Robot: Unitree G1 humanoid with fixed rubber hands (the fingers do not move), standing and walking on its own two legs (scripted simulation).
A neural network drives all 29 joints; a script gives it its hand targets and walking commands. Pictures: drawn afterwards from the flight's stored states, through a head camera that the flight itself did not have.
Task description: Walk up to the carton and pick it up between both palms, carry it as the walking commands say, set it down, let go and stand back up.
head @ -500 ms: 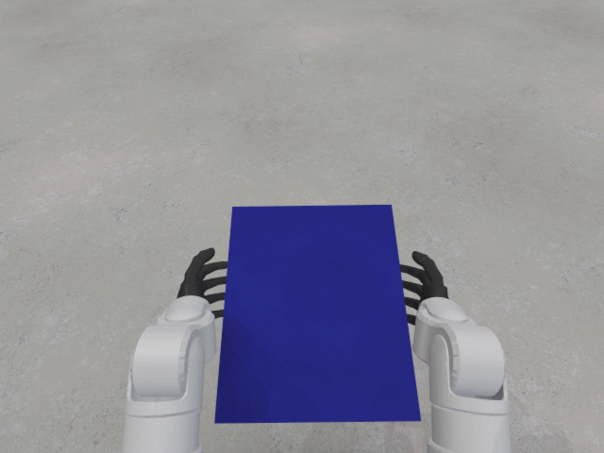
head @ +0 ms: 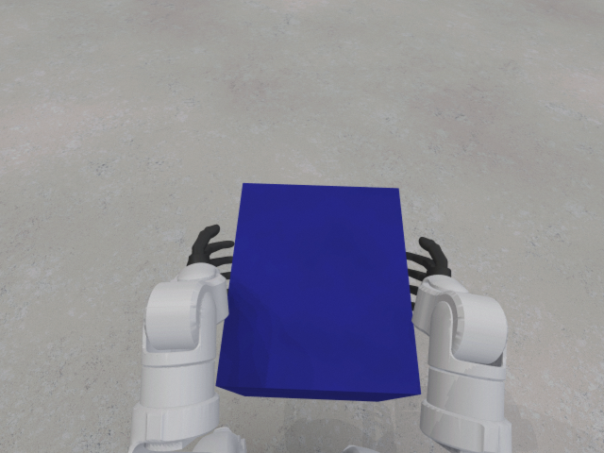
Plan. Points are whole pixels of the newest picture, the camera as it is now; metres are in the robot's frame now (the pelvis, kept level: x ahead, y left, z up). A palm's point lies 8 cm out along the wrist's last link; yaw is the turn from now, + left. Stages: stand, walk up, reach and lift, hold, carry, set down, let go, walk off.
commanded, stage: carry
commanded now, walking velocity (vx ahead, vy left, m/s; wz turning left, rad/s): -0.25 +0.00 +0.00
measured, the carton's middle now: (315, 300) +0.32 -0.02 -0.01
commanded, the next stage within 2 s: none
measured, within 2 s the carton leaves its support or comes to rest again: neither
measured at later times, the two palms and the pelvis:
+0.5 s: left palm (155, 420) +0.15 +0.14 +0.11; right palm (460, 411) +0.16 -0.15 +0.09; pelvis -0.14 -0.01 +0.01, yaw +2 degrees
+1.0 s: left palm out of the picture -0.02 +0.21 +0.11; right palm out of the picture +0.02 -0.07 +0.11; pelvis -0.28 +0.03 +0.02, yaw +5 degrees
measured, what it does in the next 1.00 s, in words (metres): walks backwards: left foot, then right foot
